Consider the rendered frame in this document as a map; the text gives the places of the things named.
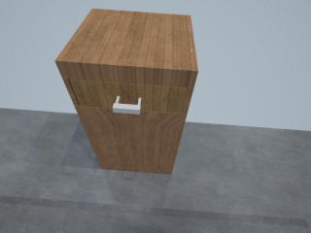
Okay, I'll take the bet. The drawer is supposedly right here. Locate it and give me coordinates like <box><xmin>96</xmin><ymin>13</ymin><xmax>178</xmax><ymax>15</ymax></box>
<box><xmin>70</xmin><ymin>79</ymin><xmax>187</xmax><ymax>114</ymax></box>

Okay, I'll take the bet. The cabinet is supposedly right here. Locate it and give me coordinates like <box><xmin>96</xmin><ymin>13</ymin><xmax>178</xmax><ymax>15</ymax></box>
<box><xmin>55</xmin><ymin>8</ymin><xmax>198</xmax><ymax>175</ymax></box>

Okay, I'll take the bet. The handle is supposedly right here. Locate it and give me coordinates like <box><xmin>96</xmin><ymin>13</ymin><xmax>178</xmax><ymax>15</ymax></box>
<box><xmin>113</xmin><ymin>96</ymin><xmax>142</xmax><ymax>115</ymax></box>

